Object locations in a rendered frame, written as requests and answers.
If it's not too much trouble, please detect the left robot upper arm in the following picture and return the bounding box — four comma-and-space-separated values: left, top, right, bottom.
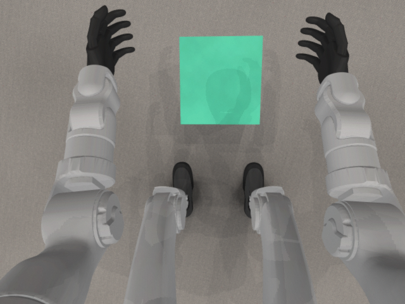
0, 189, 124, 304

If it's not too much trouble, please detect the carton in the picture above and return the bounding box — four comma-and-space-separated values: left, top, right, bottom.
179, 35, 263, 125

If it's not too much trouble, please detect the left robot forearm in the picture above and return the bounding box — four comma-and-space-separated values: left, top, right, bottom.
41, 65, 120, 243

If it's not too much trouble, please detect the right robot foot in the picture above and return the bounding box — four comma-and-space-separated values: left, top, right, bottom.
243, 162, 264, 219

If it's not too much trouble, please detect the right robot hand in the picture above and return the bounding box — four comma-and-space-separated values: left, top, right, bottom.
296, 13, 349, 84

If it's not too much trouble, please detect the left robot hand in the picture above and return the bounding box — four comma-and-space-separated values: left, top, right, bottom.
86, 5, 135, 76

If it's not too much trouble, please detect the right robot forearm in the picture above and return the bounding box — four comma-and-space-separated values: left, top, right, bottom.
315, 72, 405, 216

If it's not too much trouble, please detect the robot left shin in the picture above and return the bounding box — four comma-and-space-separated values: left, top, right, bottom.
144, 186, 189, 216

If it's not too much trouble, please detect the right robot upper arm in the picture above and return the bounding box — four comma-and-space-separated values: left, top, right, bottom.
321, 201, 405, 304

